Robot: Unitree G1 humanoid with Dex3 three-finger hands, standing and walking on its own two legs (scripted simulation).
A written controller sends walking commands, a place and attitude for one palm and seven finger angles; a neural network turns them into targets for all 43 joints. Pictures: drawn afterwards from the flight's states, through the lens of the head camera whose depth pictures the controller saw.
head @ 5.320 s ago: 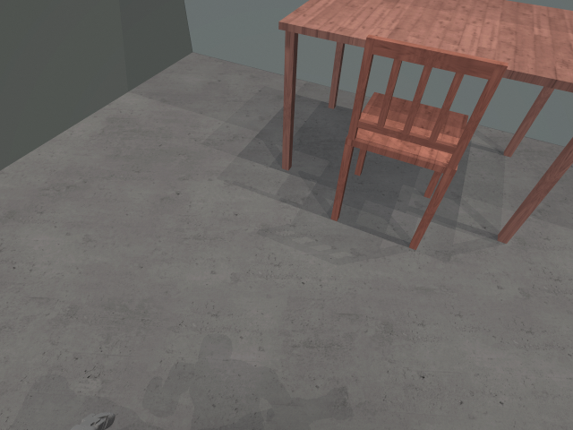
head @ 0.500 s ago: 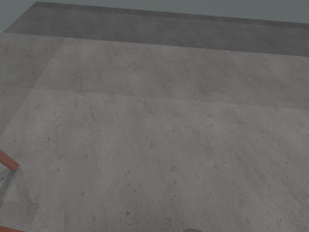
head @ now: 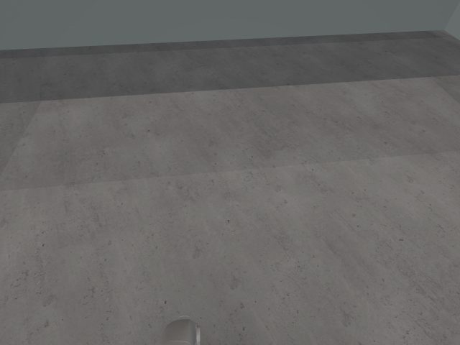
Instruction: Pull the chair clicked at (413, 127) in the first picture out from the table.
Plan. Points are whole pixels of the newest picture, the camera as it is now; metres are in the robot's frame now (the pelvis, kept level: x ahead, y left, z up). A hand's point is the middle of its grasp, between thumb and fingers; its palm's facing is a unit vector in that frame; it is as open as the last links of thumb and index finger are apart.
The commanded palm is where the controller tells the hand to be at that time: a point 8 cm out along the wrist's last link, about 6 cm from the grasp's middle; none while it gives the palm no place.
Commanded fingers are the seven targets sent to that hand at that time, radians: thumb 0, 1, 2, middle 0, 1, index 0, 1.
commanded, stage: turn to face it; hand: left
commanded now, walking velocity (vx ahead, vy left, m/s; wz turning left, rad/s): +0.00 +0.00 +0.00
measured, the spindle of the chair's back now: out of the picture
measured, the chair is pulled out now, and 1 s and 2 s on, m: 0.00 0.00 0.00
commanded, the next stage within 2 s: none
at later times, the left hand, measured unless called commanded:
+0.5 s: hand (104, 329) +0.17 +0.28 -0.17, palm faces +0.21 -0.96 -0.18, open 7.4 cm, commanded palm none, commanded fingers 0.00 0.90 0.90 -0.20 -0.30 -0.20 -0.30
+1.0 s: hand out of the picture +0.14 +0.24 -0.15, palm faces +0.45 -0.84 -0.31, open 7.4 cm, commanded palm none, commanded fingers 0.00 0.90 0.90 -0.20 -0.30 -0.20 -0.30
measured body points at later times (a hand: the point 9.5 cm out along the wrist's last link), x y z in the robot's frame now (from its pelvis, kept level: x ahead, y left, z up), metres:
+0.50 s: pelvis +0.10 +0.07 +0.00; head +0.12 +0.11 +0.45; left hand +0.16 +0.33 -0.16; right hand +0.17 -0.17 -0.13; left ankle +0.15 +0.11 -0.74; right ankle +0.13 -0.12 -0.65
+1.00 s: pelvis +0.13 +0.00 +0.00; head +0.17 +0.00 +0.44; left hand +0.12 +0.28 -0.12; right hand +0.27 -0.23 -0.16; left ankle +0.15 +0.11 -0.73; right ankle +0.16 -0.12 -0.74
